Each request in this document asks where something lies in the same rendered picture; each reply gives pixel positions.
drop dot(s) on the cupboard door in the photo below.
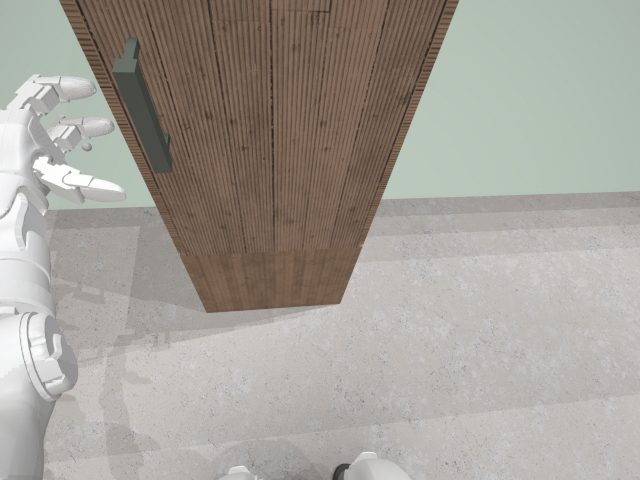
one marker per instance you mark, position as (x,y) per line
(282,114)

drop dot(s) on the left robot upper arm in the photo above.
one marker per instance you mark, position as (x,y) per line
(37,365)

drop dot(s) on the left robot shin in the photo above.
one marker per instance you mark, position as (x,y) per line
(238,469)

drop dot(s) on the robot shin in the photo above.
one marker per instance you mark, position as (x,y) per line
(365,455)
(238,469)

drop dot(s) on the left robot forearm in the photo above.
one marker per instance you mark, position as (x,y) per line
(25,264)

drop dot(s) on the handle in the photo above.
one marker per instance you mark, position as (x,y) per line
(131,83)

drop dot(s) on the robot left hand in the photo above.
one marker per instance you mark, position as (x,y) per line
(24,141)

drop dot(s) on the right robot shin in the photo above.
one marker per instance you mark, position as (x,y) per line
(365,455)

